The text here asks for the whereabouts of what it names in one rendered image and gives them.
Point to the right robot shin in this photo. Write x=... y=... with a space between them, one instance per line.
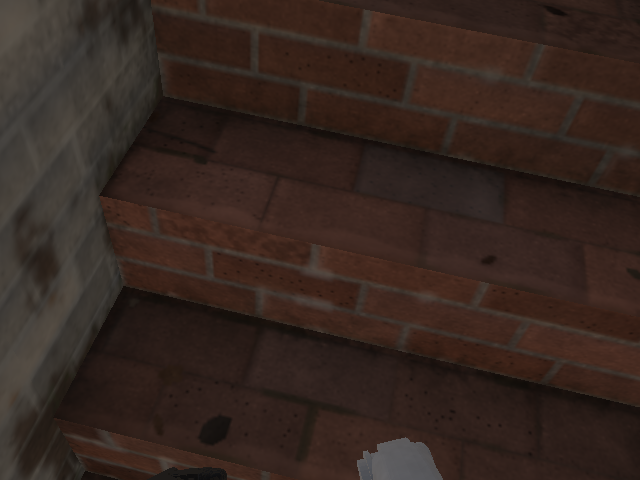
x=422 y=444

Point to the right robot thigh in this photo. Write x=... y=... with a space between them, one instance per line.
x=398 y=459

